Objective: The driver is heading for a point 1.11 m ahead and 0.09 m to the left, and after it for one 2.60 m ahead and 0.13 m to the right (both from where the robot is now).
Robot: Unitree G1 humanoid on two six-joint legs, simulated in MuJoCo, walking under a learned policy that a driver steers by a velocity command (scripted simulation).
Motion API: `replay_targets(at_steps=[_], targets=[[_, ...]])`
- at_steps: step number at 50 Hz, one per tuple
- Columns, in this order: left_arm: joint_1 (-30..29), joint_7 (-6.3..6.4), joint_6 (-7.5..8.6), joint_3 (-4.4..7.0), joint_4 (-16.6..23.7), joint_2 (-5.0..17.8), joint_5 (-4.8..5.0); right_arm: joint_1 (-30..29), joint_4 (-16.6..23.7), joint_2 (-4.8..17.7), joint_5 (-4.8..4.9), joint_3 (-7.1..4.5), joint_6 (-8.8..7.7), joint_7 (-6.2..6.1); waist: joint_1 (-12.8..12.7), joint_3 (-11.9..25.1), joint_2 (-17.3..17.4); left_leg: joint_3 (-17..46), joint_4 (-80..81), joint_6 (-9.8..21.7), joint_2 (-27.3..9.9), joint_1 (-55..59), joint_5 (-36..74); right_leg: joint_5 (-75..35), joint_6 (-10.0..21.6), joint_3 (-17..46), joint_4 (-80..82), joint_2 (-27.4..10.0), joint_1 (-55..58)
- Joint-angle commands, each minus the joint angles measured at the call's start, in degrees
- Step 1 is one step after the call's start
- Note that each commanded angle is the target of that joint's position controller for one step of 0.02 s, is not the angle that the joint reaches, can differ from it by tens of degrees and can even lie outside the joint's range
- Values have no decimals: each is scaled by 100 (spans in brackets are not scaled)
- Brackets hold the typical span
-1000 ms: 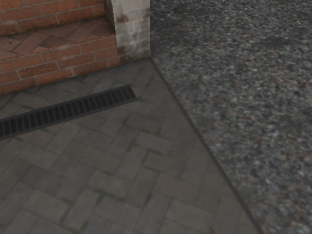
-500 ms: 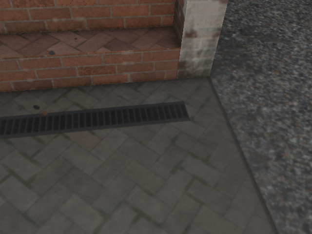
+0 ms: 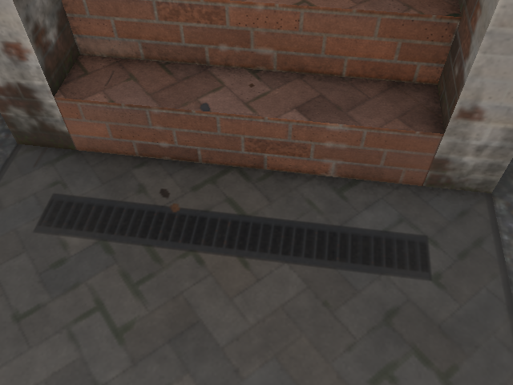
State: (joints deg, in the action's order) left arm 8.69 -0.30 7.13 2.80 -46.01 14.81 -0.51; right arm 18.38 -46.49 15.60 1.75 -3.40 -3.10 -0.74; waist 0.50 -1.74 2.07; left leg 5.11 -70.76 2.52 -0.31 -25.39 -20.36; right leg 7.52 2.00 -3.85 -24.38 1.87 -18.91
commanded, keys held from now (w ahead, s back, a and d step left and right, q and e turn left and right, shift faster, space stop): w+q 0.40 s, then w+e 0.60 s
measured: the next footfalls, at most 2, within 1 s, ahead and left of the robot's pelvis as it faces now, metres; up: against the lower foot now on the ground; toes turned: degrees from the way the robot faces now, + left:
left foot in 0.38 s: +0.34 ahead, +0.19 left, +0.00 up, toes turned +17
right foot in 0.96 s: +0.70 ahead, +0.06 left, +0.00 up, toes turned +3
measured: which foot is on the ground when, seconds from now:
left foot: up 0.00-0.36, down 0.38-0.94, up 0.96-1.00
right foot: down 0.00-0.40, up 0.42-0.94, down 0.96-1.00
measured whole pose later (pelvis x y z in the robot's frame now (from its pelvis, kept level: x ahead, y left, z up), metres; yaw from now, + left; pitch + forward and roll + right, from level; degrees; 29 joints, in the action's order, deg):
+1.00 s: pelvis +0.55 +0.12 -0.02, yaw +4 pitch +3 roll +0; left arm 6.7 -3.1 4.1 3.1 -40.2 15.7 0.9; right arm 17.3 -46.1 16.0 -0.4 -3.3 -3.7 -1.3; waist 0.9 -2.0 -0.4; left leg -5.8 -51.7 -0.3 -0.3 -5.6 -28.4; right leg 8.9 7.1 -3.2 -36.4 3.0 -30.5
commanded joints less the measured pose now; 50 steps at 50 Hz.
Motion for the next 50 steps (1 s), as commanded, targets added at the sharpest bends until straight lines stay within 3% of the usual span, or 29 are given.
replay_targets(at_steps=[1,5,10,13,15,17,18,19,20,21,22,23,24,25,26,28,30,33,36,42,45,46,47,48,49,50], targets=[[168,-30,81,136,116,481,2,193,471,198,26,-85,37,28,2,273,-640,156,23,-6,-708,-1018,319,-110,968,1502,1553,-1633,926],[311,-29,110,255,-57,792,33,-323,827,185,-55,-60,99,30,-31,63,-455,157,804,-106,-846,-1576,980,-766,1109,808,1782,-1757,1009],[490,12,-12,285,-122,1004,57,-1215,1142,149,-42,-4,-5,228,-351,-65,-433,-297,2407,-74,-719,-1437,2232,-1043,847,-118,1632,-1582,1349],[739,19,-112,320,-197,1167,138,-1700,1409,165,-18,8,15,332,-520,-218,-482,-541,2977,14,-634,-1415,2023,-887,721,-283,1511,-1742,1769],[813,26,-200,355,-240,1270,194,-1831,1562,249,-23,-22,32,385,-497,-278,-530,-700,3206,158,-523,-1388,1512,-1210,622,-380,1268,-1883,2124],[735,57,-283,396,-215,1417,223,-1509,1591,448,-52,-129,57,394,-207,4,-706,-1026,3358,381,-149,-707,918,-2969,489,-619,463,-1881,2288],[633,82,-340,402,-183,1450,232,-828,1437,640,-54,-256,65,381,220,384,-683,-1230,3639,545,165,212,994,-3834,371,-837,-535,-1736,2157],[701,117,-363,333,-137,1266,185,268,1115,1031,-37,-480,89,304,703,953,-468,-1154,3825,771,421,1832,1222,-3760,166,-972,-1977,-1473,1407],[888,100,-307,148,96,721,-40,881,1025,1694,-19,-659,132,175,690,1397,787,1088,4022,1330,-951,3635,1150,-488,-161,-989,-4099,-983,-666],[1077,12,-66,-5,305,436,24,674,1239,1811,-47,-572,35,206,306,2363,1474,4198,5191,2246,-2038,4725,211,2632,-265,264,-5518,-67,-2270],[586,-69,63,136,264,998,283,720,1145,1170,-107,-388,-39,271,623,2078,593,3660,5442,1866,-2004,4516,355,2188,-149,818,-5758,-424,-2809],[435,-97,93,121,291,961,382,518,1095,955,-132,-315,-75,283,479,1392,486,2675,5325,1623,-1863,3775,898,1755,-25,691,-5486,-673,-2871],[357,-48,65,104,223,875,280,38,1141,773,-115,-248,-97,288,238,986,-53,1923,5305,1391,-1619,2869,1544,1312,-21,680,-5046,-971,-2535],[403,-19,-10,147,150,905,191,-306,1178,561,-147,-173,-133,284,36,782,14,1398,5416,1250,-1394,2246,2017,1035,-35,737,-4670,-1153,-2148],[595,-38,-109,151,78,863,193,-451,1173,521,-192,-151,-173,276,-114,718,145,1120,5606,1200,-1291,1859,2186,804,-63,769,-4560,-1232,-1801],[773,-32,-267,142,-21,704,186,-449,1043,588,-209,-171,-292,257,-223,624,117,644,5891,1214,-1217,1594,2666,457,-156,726,-4365,-1192,-1663],[529,-1,-346,135,36,625,172,-344,892,630,-248,-188,-358,207,-169,356,62,197,6075,1124,-1148,1600,2915,-29,-230,795,-3975,-1142,-1990],[151,-11,-328,140,146,549,192,-164,715,590,-274,-174,-359,116,5,117,68,-342,6203,905,-1045,1875,2899,-872,-266,1000,-3059,-896,-2337],[-195,-110,-280,106,259,442,179,-192,618,676,-275,-179,-367,62,147,-56,105,-751,6363,707,-1033,2037,2702,-1633,-207,823,-2025,-707,-2192],[-886,-334,-250,9,733,285,142,144,271,784,-184,-229,-209,-19,427,-364,28,-1097,5947,634,-1445,3243,3599,-987,58,360,-1147,-581,-2656],[-612,-405,-264,87,884,485,164,-95,340,1049,-163,-298,-61,-117,120,50,318,-1340,4991,447,-1457,3483,6162,-87,370,-160,-1088,-159,-1896],[-182,-397,-283,162,835,629,178,-152,369,1136,-163,-315,-12,-156,-120,347,427,-1410,4344,377,-1423,3437,6999,167,505,-313,-1118,66,-1285],[620,-355,-287,295,695,887,201,-260,390,1166,-149,-309,19,-178,-581,788,371,-1517,3258,243,-1262,3072,7081,-68,715,-293,-794,265,-134],[1570,-248,-323,468,534,1307,171,-283,476,1082,-176,-250,-28,-189,-1051,1342,-12,-1504,1630,38,-999,1839,5588,-304,1025,576,-597,-144,1649],[1706,-181,-304,582,523,1895,147,404,720,127,-347,49,-208,-37,-399,1849,-1698,-1133,-582,-374,243,-938,-409,88,2129,3653,-453,-1716,3869],[1739,-126,-260,461,642,1507,84,-11,760,491,-177,65,-495,87,-755,2591,-1329,158,-1502,-339,470,-1930,-1338,730,2504,5335,431,-2103,4570]])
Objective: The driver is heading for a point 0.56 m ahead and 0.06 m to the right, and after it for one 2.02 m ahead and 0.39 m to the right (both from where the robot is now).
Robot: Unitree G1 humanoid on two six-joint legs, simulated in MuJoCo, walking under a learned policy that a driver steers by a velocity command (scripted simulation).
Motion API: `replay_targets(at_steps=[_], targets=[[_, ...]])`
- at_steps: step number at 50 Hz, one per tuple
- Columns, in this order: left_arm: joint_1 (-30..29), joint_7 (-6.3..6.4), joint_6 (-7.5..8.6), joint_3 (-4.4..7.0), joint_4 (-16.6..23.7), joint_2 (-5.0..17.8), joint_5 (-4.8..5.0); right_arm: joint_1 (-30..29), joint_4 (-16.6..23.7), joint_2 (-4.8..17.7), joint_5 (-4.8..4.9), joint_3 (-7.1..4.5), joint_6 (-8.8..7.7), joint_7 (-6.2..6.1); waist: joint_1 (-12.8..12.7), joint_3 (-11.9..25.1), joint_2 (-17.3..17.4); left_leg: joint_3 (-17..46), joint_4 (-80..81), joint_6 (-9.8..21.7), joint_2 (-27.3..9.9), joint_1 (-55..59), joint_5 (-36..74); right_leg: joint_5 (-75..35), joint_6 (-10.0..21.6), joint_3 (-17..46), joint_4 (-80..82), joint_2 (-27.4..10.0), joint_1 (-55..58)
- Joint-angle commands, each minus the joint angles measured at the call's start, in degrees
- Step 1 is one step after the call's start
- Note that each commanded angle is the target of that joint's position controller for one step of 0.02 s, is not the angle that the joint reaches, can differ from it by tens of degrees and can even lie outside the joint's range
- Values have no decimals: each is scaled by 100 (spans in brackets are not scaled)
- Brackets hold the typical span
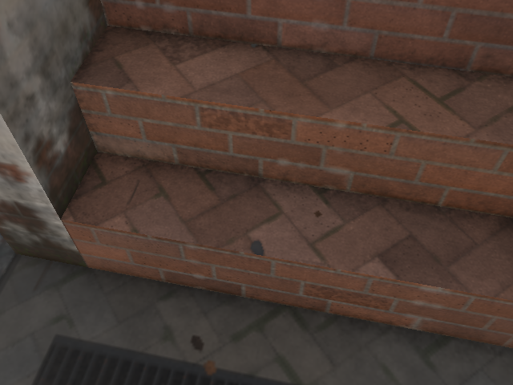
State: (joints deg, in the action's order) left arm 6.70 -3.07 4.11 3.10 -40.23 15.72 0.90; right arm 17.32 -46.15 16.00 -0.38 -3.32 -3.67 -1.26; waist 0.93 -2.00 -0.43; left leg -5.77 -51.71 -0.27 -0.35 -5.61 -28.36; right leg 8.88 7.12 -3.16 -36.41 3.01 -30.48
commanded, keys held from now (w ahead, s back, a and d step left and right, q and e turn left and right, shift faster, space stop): w+e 0.48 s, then w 0.38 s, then w+q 0.14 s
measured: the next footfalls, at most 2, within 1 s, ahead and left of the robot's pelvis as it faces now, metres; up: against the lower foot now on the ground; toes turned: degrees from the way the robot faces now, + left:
left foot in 0.40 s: +0.41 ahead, +0.09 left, +0.00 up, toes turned -19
right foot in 0.78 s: +0.40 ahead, -0.15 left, +0.00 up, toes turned -22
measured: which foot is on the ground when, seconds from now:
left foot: up 0.00-0.38, down 0.40-0.80, up 0.82-1.00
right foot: down 0.00-0.40, up 0.42-0.76, down 0.78-1.00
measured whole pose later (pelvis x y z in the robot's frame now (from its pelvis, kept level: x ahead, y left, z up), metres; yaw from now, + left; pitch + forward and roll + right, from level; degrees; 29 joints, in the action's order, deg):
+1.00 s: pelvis +0.42 -0.05 +0.03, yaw -21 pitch +3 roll +0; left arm 20.8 0.3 1.5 1.3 -47.2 13.2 -1.8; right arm 14.8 -43.6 12.8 1.7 -0.7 -2.5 -1.5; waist -1.1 3.5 2.3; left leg 2.4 -107.9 -2.9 -0.7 -52.4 -24.4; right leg 14.7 3.1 -2.0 -24.1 1.2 -12.3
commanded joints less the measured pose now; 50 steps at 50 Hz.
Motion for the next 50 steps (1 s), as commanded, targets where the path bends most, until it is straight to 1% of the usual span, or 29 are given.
replay_targets(at_steps=[1,2,3,4,7,9,11,14,17,19,20,21,22,23,24,25,28,30,32,35,38,39,40,41,42,43,45,48,50], targets=[[1746,191,64,375,111,1140,-89,-600,942,823,254,-25,-586,204,-964,1837,-686,1410,-3144,84,91,-4358,99,440,1582,4335,1835,-2002,5271],[1342,213,70,323,188,991,-59,-785,1020,800,200,15,-633,181,-699,1258,-72,1315,-2581,120,-191,-4154,623,-246,1331,3571,1838,-1795,4315],[987,204,60,266,257,838,-31,-843,1024,739,12,11,-595,144,-420,858,270,1220,-2049,45,-354,-3756,772,-930,1215,3079,1921,-1595,3388],[773,216,54,212,348,730,-65,-756,1050,783,-86,-28,-515,121,-207,684,237,1204,-1806,-30,-463,-3311,837,-1406,1190,2749,2080,-1457,2744],[584,262,79,246,389,889,4,-529,1104,565,-105,21,-319,97,93,430,50,968,-922,-267,-470,-2849,1008,-2201,1145,2188,2334,-1185,1740],[583,348,82,290,370,1068,6,-853,1194,484,-92,73,-293,24,27,343,-81,767,77,-430,-285,-2554,1549,-2381,918,1722,2331,-875,1280],[786,411,-12,303,292,1069,42,-1412,1297,221,-97,173,-319,69,-245,402,-256,596,1193,-465,-14,-2117,2530,-1579,650,1389,2163,-499,1108],[1156,406,-33,307,149,1046,54,-1821,1455,426,-32,100,-322,112,-435,497,-543,739,2047,-430,256,-1899,3110,-1002,437,1888,1804,-631,1447],[933,399,41,302,213,912,63,-1660,1434,720,-6,-14,-420,85,-239,514,-743,1012,2486,-138,162,-1711,2665,-828,260,2490,1251,-873,1877],[769,369,75,205,264,653,58,-967,1253,850,-5,-124,-517,17,146,832,-736,962,2919,202,8,-625,2651,-1232,30,2476,433,-627,1808],[717,313,124,68,351,327,7,-160,1164,1116,-123,-186,-551,-55,501,1492,-330,1697,2833,594,-840,686,2419,-630,-174,2126,-863,-353,1290],[1446,286,183,-100,486,-103,102,408,1030,1542,-271,-296,-491,-63,247,2123,1520,4059,3090,1620,-2230,2629,2183,2220,-499,1428,-2488,399,-690],[1451,311,151,-2,446,558,228,402,901,1229,-193,-300,-431,-37,245,1944,1515,4968,3343,1734,-2500,2508,790,2396,-575,1323,-3501,-87,-1642],[991,325,67,79,443,924,168,256,985,791,-158,-188,-374,-57,406,1377,841,4201,3394,1461,-2230,1949,559,1892,-618,1298,-3960,-311,-1775],[619,345,6,76,537,898,28,3,1004,642,-135,-114,-332,-66,377,997,391,3404,3435,1267,-1967,1291,1234,1523,-658,1110,-4000,-483,-1676],[392,358,-7,45,635,746,-84,-175,967,539,-131,-55,-322,-71,284,693,286,2859,3563,1203,-1714,672,2040,1324,-695,1089,-3646,-600,-1439],[396,380,-90,-123,795,171,-91,-631,935,573,-173,-46,-368,30,-135,496,623,1465,3653,1186,-1158,-643,4643,1514,-844,598,-2470,-485,-131],[300,388,-55,-226,815,24,-137,-801,925,737,-85,-91,-376,85,-179,719,609,988,3660,1190,-1064,-886,5090,1105,-897,411,-1451,-422,562],[114,410,-52,-282,791,-4,-170,-737,861,750,1,-94,-364,78,-97,864,706,905,3699,1119,-1131,-801,5011,371,-914,426,-720,-422,933],[-49,434,-149,-237,821,175,-148,-554,722,795,2,-91,-300,98,-25,986,967,998,3452,1014,-1280,-554,4293,220,-771,327,-88,-329,1241],[323,445,-247,-182,710,210,-241,-690,760,450,102,127,-206,129,-398,1015,846,833,2512,768,-1018,-952,4533,29,-427,28,912,-73,2509],[670,451,-240,-104,662,471,-336,-757,809,377,84,176,-237,139,-567,1129,400,569,1400,459,-683,-1401,4440,-954,-230,565,1277,-439,3252],[1211,491,-265,-15,548,972,-442,-549,943,20,-93,318,-304,172,-459,1315,-1268,266,-513,-27,-174,-3071,1445,-3538,410,2414,1349,-1847,4479],[1652,444,-275,29,336,938,-404,-51,760,182,66,282,-277,203,-451,1533,-1506,588,-1900,-252,-115,-3689,-613,-2848,1504,3326,1726,-2725,4101],[1793,352,-242,119,224,1009,-239,125,580,668,171,115,-175,209,-513,1019,-793,742,-3138,-282,-239,-4298,-747,-972,1616,3360,1917,-2598,3754],[1622,321,-243,85,119,804,-161,-102,595,553,196,99,-103,191,-427,535,-579,810,-3756,-232,-325,-4873,-423,366,1324,2953,1994,-2281,3358],[1130,301,-259,-36,51,433,-202,-391,614,185,139,176,2,91,-223,-87,-497,846,-4153,-255,-440,-5193,244,1219,894,2290,2286,-1867,2313],[1549,336,-190,-59,-446,264,-295,-171,505,-317,155,268,64,-3,-220,67,-604,851,-6170,-310,-36,-5432,694,-3,991,1706,2351,-1917,1848],[1898,372,-190,-38,-901,300,-236,-314,730,-577,309,346,115,-132,-190,-35,-799,1219,-7921,-236,36,-6686,219,160,890,1685,2367,-2199,2436]])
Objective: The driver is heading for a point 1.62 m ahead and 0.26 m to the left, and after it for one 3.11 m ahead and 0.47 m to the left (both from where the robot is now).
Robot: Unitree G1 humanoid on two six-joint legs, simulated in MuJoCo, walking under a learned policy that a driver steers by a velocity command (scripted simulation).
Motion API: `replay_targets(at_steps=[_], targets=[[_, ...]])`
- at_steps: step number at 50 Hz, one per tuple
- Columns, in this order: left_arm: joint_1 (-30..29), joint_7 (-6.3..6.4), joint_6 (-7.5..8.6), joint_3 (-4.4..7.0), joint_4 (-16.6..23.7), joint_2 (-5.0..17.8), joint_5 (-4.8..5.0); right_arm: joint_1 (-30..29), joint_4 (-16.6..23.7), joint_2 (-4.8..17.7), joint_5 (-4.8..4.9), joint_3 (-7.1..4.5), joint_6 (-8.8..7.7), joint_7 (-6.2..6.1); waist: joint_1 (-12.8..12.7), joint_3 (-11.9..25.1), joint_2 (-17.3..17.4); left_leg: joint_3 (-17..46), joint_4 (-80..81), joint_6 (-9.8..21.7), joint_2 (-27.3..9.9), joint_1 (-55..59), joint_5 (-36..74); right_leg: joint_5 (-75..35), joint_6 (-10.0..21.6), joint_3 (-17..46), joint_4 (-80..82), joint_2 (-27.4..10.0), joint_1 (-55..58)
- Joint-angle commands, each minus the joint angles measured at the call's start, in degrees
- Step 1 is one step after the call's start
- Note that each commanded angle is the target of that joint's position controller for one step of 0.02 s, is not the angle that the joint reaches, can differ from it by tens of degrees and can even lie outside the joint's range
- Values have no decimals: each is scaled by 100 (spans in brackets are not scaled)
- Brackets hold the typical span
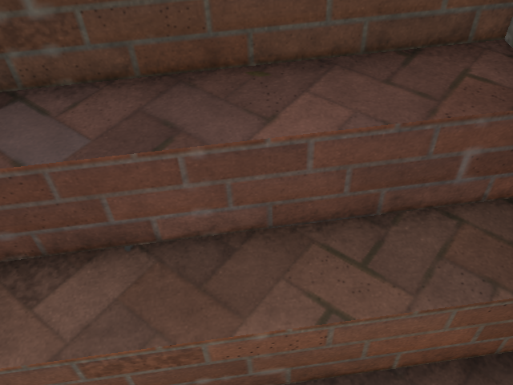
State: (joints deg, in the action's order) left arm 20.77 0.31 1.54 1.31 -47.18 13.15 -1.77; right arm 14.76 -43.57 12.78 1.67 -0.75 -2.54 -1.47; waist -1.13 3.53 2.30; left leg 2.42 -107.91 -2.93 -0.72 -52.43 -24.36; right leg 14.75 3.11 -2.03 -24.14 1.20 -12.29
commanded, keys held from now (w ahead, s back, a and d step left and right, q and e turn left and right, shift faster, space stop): w+q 0.54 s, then e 0.46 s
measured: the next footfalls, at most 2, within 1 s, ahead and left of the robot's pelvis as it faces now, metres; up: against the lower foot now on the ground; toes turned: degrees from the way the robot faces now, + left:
left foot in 0.28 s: +0.27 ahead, +0.21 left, +0.24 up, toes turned +12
right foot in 0.84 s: +0.51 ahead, +0.07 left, +0.48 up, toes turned +10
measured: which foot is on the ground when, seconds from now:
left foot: up 0.00-0.26, down 0.28-0.92, up 0.94-1.00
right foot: down 0.00-0.32, up 0.34-0.82, down 0.84-1.00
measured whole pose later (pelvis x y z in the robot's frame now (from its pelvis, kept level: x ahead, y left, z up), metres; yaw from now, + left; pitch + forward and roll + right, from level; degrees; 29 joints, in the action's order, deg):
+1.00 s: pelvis +0.38 +0.13 +0.36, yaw +10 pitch +1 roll -2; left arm 3.6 2.2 -2.2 -2.2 -43.5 10.7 -3.1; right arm 16.5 -53.4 12.5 -1.2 0.3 0.1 0.6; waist -1.7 3.6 -0.4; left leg 3.8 -85.9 5.5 2.6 -30.5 3.6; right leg 30.0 4.6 -3.6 -72.5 3.5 -43.3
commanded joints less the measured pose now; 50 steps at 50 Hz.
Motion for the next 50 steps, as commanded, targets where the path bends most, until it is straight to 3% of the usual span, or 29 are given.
replay_targets(at_steps=[1,5,8,11,12,14,15,16,17,18,20,21,22,24,27,28,30,32,35,38,39,41,43,44,45,46,47,48,50], targets=[[553,49,67,105,-342,413,77,-265,616,-275,100,119,17,-115,17,-702,-863,596,-2504,105,53,-2565,-196,-279,1139,1432,1123,-2043,890],[924,182,2,-6,-728,256,-12,-1370,1280,-828,0,437,9,-6,-223,-933,-758,461,-3658,252,79,-4162,-206,-474,700,1003,1194,-2280,1492],[517,201,61,-26,-552,516,-10,-1764,1918,-820,-141,590,-25,71,-36,-1061,-404,166,-2226,165,-220,-3633,266,-1182,487,172,1427,-1892,560],[670,398,-53,-1,-551,814,201,-2275,2571,-734,-293,695,-39,197,66,-499,-627,-675,327,272,-569,-1426,1113,-1854,481,-269,2306,-1627,-169],[300,453,-166,99,-526,1347,383,-1943,2520,-857,-259,806,3,229,443,80,-1033,-1117,1936,600,-258,533,-825,-4327,510,-648,2329,-1670,-457],[1130,490,-183,122,-614,1453,390,-1183,2059,-289,-127,429,48,243,539,1229,-1491,-1894,2577,937,812,1861,-1865,-10235,715,-692,609,-1883,1188],[706,423,-127,152,-381,1539,305,-396,1882,308,-159,174,-1,302,1035,1871,-1668,-874,3268,1328,871,2607,-1331,-11826,650,-620,-537,-1934,1265],[492,309,16,71,-101,1356,141,452,1653,1155,-282,-191,-55,259,1494,2248,-764,2058,4695,2063,-250,4416,-2089,-12369,337,-347,-2929,-1283,-663],[109,-32,285,30,-25,1013,83,1341,1044,1844,-412,-350,72,62,1424,3162,1629,5123,7856,2559,-1130,5904,-1442,-3214,204,328,-5169,-170,-1962],[-460,-347,435,196,-170,1129,180,1616,571,1707,-686,-340,222,-82,1388,3563,1552,6336,8919,2207,-1331,5797,-2125,-1344,138,1366,-7710,194,-2674],[-1803,-439,430,-55,744,147,158,1489,-235,875,-296,-106,251,54,959,925,836,4666,8450,1470,-850,3822,-2415,-880,194,993,-9224,50,-4048],[-1974,-461,388,-151,1003,-188,26,896,-450,145,-241,47,263,90,375,-71,143,3719,7997,1278,-479,2729,-2262,-876,242,862,-9414,-56,-4347],[-1235,-255,157,-316,875,-885,-331,-613,-562,-292,-390,42,383,-189,-555,-1011,111,2529,7420,986,-105,1270,-1875,-1089,98,957,-8964,-168,-4254],[-965,-42,25,-403,870,-963,-278,-693,-589,-637,-529,162,239,-158,-640,-904,58,1474,7252,1139,31,1181,-435,-1417,111,581,-9602,-70,-4600],[-1326,141,-5,-501,1043,-815,-83,-189,-866,-154,-233,83,-86,52,-532,-879,-279,892,7833,1344,224,996,639,-1895,-112,-5,-8590,-158,-4480],[-1293,24,137,-566,1132,-546,55,-145,-597,-21,-410,213,16,219,-501,22,114,1588,8291,1849,-424,1570,763,-1942,-133,-95,-10367,-75,-4681],[-1322,3,248,-621,954,-977,188,662,-1136,-160,-524,230,84,340,-19,-110,515,2203,8597,1912,-953,2934,1033,-1016,-13,384,-12537,135,-6513],[-1847,7,375,-729,1140,-1161,402,1515,-1529,-187,-420,169,146,314,508,-639,180,2025,8539,1525,-1192,4445,1318,-220,176,1328,-12674,400,-8144],[-2329,-72,343,-759,1303,-1081,301,1280,-1389,-323,-430,183,252,114,534,-561,-325,1256,8681,1068,-1038,4271,2175,-919,-61,956,-11171,312,-7926],[-3096,130,159,-891,1728,-1231,287,1278,-1431,-345,-294,271,287,-152,509,-458,325,861,9759,1347,-952,3376,2598,-954,-532,31,-9632,-62,-6842],[-3477,113,64,-1032,2029,-1317,181,963,-1385,-12,-164,198,353,-250,288,-203,471,477,10764,1369,-1056,3136,2876,-351,-473,-469,-7949,-555,-5533],[-3167,128,-62,-1022,1918,-1324,233,1328,-1617,584,-35,62,485,-267,64,758,1034,-421,10300,1560,-1095,3675,7135,1105,-60,-1073,-6512,-129,-3036],[-2460,-154,-33,-616,1327,-635,104,2062,-1860,766,-295,-11,373,-239,-20,1418,1430,-468,8847,1720,-1472,5758,13360,2110,400,-1140,-5374,590,-2671],[-1688,-264,-15,-385,1211,11,51,1679,-1611,940,-334,-67,266,-261,-410,1730,1223,-438,7919,1504,-1501,6052,14292,1730,823,-9,-4965,320,-2197],[-980,-202,-89,-296,933,266,4,1016,-1246,1093,-333,-122,169,-258,-725,2046,658,-583,6805,1408,-1301,5129,14039,1893,1079,1373,-4249,-119,-1433],[-401,-73,-218,-173,708,582,-142,196,-817,1007,-331,-92,121,-130,-1037,2123,-633,-428,5640,1429,-794,4162,11514,2344,1306,2962,-2445,-555,-880],[-867,165,-461,-95,588,709,-318,-655,-568,461,-412,18,126,32,-921,1583,-2242,-179,2576,890,447,2782,4127,1801,1891,5195,-625,-1269,-1182],[-905,301,-487,-176,427,483,-361,-1008,-229,232,-283,63,42,262,-686,1188,-1849,774,-179,720,630,1635,2348,1499,1739,5609,-133,-1315,-1443],[-1500,317,-446,-273,124,-116,4,-1100,417,-317,-308,185,-21,467,154,-361,-600,688,-1342,854,487,174,1657,2319,1060,3613,-1153,-852,-2620]])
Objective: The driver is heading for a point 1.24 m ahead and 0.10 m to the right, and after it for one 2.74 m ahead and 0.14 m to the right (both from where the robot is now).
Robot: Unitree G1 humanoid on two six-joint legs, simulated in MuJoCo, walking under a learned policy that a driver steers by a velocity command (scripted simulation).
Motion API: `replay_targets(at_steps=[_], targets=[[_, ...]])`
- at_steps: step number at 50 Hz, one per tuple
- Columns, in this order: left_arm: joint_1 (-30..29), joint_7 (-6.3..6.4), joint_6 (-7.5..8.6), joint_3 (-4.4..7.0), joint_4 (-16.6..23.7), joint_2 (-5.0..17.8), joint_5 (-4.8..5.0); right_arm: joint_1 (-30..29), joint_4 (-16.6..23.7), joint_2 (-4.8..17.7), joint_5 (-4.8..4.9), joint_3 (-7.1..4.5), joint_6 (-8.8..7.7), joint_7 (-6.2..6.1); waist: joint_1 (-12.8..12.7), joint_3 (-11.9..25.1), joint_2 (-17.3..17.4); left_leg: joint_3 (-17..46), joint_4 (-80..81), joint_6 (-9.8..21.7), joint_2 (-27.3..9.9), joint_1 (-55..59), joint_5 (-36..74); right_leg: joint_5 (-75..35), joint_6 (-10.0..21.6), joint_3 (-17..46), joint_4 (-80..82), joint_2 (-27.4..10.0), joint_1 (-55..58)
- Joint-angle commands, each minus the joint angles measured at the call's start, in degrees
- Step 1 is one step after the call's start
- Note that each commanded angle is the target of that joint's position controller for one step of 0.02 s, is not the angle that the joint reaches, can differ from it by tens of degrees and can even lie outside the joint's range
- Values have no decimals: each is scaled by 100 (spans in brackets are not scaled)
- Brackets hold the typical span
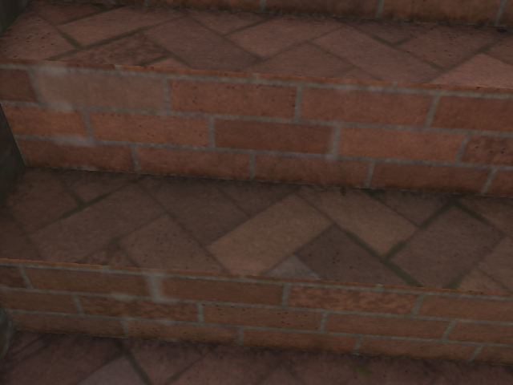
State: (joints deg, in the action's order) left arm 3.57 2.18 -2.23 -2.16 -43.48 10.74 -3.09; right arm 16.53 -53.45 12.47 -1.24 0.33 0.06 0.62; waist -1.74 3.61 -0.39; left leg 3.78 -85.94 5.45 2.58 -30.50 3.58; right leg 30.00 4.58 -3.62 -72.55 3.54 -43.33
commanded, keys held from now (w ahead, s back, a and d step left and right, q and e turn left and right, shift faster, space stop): e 0.42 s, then no key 0.08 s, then w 0.36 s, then w+q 0.14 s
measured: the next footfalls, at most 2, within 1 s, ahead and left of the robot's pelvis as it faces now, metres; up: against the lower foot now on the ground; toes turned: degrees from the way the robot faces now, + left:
left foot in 0.38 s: +0.17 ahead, +0.15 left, +0.00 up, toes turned -12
right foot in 0.88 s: +0.14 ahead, -0.11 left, +0.00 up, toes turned -22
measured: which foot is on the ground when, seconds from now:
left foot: up 0.00-0.36, down 0.38-0.88, up 0.90-1.00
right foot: down 0.00-0.38, up 0.40-0.86, down 0.88-1.00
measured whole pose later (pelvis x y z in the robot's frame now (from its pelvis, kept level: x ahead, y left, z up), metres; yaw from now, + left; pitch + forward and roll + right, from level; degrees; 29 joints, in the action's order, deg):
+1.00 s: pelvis +0.12 -0.01 +0.09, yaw -16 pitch +2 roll -2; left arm 20.5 0.8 2.7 -0.2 -47.2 11.2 -1.8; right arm 17.7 -42.2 11.4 0.7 0.3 -3.2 -0.1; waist 0.2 5.8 4.1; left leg 8.7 -113.1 2.0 1.7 -48.1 -11.6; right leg 20.0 4.0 -8.5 -38.7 2.0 -21.5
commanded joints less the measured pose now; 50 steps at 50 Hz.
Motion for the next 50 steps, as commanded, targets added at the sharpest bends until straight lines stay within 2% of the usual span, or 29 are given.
replay_targets(at_steps=[1,3,5,8,10,12,14,16,17,18,19,20,21,22,25,27,29,31,37,39,40,41,43,44,45,46,47,48,50], targets=[[-197,167,-10,321,-696,128,219,-582,1350,-822,-346,106,-224,-33,883,-1099,233,533,-2894,-45,-91,-2183,-924,1280,672,2894,3442,-742,-316],[-387,107,155,223,-687,-169,141,356,1007,-697,-347,108,-60,-267,1047,-1105,339,-14,-2928,-147,-51,-2122,-409,-60,613,1587,3194,-429,-363],[-87,34,336,196,-727,-126,197,63,1239,-590,-243,128,20,-322,979,-935,70,-136,-2062,-317,-221,-2089,15,-832,625,1306,3362,-377,25],[85,217,280,409,-422,440,164,-815,1719,-374,-116,125,143,-384,582,-711,-433,-368,-1141,-612,-320,-2328,26,-1306,965,1867,3715,-495,650],[55,357,84,475,-77,584,-69,-837,1790,-264,-47,97,143,-444,436,-144,-805,-384,-1215,-707,-258,-2039,-89,-2056,1249,2316,3564,-617,1067],[-110,305,156,602,336,665,-146,-764,1680,109,39,-102,85,-539,312,394,-699,-464,-640,-677,-230,-1351,-457,-2801,1267,2857,3994,-1069,1467],[-71,239,228,754,467,842,-156,-582,1846,56,62,-127,122,-561,448,515,-771,-342,1102,-459,-401,-671,-1457,-3106,992,3006,4038,-1136,1850],[99,217,199,819,492,788,-226,-349,1918,-24,314,-143,169,-556,505,488,-1399,-599,3395,-283,-409,449,-2591,-4593,671,2566,3874,-1093,2085],[177,170,106,601,758,426,293,-890,1828,-68,121,-122,197,-485,117,1098,-1039,-592,4413,-525,-48,1676,-1787,-5194,341,2414,3607,-680,1669],[92,99,91,566,828,360,465,-642,1701,-87,134,-188,215,-497,286,1306,-232,-186,4732,-337,-124,2311,-1287,-4859,25,1939,3116,-497,1382],[-82,33,127,510,764,363,503,79,1553,-101,198,-200,235,-504,733,1273,259,147,5630,-142,-384,2683,-469,-3454,-164,1547,2174,-322,1424],[-222,-146,276,437,905,95,432,531,1379,335,38,-301,335,-559,650,1311,1649,1328,5532,445,-1498,3817,3752,-637,-535,1090,401,405,70],[510,-294,426,517,608,382,408,348,1702,416,-111,-275,357,-604,368,1580,1295,2094,5245,1163,-2490,3928,5141,837,-911,1371,-1897,568,-541],[431,-269,330,451,785,383,591,-171,1862,418,-183,-302,450,-670,-48,964,728,1876,5096,1477,-1976,2958,2855,159,-1150,1535,-2609,392,-837],[21,-121,117,285,1125,385,496,-531,2308,249,-38,-203,505,-781,74,-5,378,1580,5835,1132,-1706,2070,-921,-611,-1397,1175,-1779,-143,-1384],[-504,-184,162,223,1313,353,408,45,2221,366,-65,-281,408,-864,552,-162,215,1805,6021,1265,-1762,1968,-2394,-1577,-1402,716,-1748,-189,-1574],[-511,-177,294,90,1423,53,522,231,2259,517,-187,-307,311,-797,576,51,560,2338,6720,1319,-2057,2152,-3727,-1393,-1279,1050,-1458,-542,-1787],[-292,-138,329,65,1321,143,550,85,2318,622,-236,-337,332,-725,512,131,841,2040,6851,1234,-1934,1894,-3988,-1506,-1245,705,-1426,-578,-1378],[-77,-217,339,-78,1075,-28,443,16,2047,816,14,-381,234,-640,418,17,762,1134,6878,984,-1601,1072,-4007,-1496,-891,61,136,-648,-82],[52,-172,374,-125,997,-35,559,37,2026,807,40,-341,211,-624,447,-153,839,766,6911,914,-1461,1024,-4049,-1099,-620,-263,2144,-615,699],[-137,-220,339,-108,839,-50,488,371,1762,681,21,-310,221,-609,610,-221,622,621,7100,1113,-1400,958,-4111,-1197,-601,-1230,2846,-142,1251],[211,-168,330,-21,605,-15,612,554,1686,692,49,-304,225,-581,576,-468,880,597,6867,1110,-1289,930,-4625,-1395,-493,-1244,3866,-61,1695],[1265,-70,366,272,170,494,766,426,1479,662,-6,-286,-26,-401,164,-375,1333,609,6014,966,-1342,285,-4419,-1045,-158,-258,4438,-330,3207],[2041,-75,432,368,-38,738,645,-493,1712,210,51,-99,-197,-238,-364,-357,771,347,4131,637,-1115,-836,-3103,-1508,57,740,4782,-1021,4147],[2833,-116,452,485,-169,1104,265,-1138,1967,-430,163,123,-445,-116,-733,143,-652,-229,1063,127,-322,-2631,-2559,-1685,100,2431,4971,-1953,5385],[2889,-75,538,576,41,1470,-34,14,1667,-341,321,69,-540,-27,-399,1097,-1295,944,-1453,-172,19,-3586,-2244,953,844,4950,5914,-2938,5571],[2171,-82,611,500,68,1205,73,106,1632,-170,347,8,-577,17,-31,598,-1071,1190,-3359,-438,-68,-4282,-1759,1696,973,5113,6061,-3025,4935],[1595,-97,565,385,63,810,147,-417,1874,-188,299,46,-607,30,105,-193,-902,874,-4440,-527,-26,-4898,-1373,952,953,3899,5854,-2687,4400],[1770,-182,632,217,-349,196,-61,-955,2063,-391,118,238,-575,13,204,-441,-142,782,-5123,-460,-200,-5269,-988,-76,775,2528,5439,-2282,3738]])
Over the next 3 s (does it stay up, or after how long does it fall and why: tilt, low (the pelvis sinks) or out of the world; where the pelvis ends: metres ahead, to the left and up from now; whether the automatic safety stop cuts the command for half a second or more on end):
stays up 0.59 -0.11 0.57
